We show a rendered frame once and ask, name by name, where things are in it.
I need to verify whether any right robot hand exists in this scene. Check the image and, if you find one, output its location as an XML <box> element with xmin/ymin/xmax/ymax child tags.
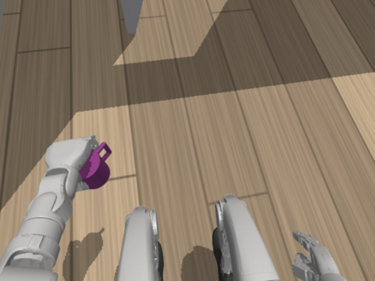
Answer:
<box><xmin>292</xmin><ymin>231</ymin><xmax>340</xmax><ymax>281</ymax></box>

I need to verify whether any left robot hand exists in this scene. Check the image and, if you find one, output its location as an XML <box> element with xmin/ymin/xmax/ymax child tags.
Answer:
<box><xmin>45</xmin><ymin>135</ymin><xmax>99</xmax><ymax>192</ymax></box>

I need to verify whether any left robot arm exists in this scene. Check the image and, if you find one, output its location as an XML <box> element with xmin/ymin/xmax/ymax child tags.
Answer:
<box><xmin>0</xmin><ymin>165</ymin><xmax>80</xmax><ymax>281</ymax></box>

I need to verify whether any right robot foot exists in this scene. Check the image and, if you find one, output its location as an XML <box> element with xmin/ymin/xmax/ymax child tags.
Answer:
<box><xmin>212</xmin><ymin>228</ymin><xmax>233</xmax><ymax>281</ymax></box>

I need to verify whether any mug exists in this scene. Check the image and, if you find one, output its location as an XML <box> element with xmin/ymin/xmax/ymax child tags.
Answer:
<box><xmin>79</xmin><ymin>142</ymin><xmax>112</xmax><ymax>189</ymax></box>

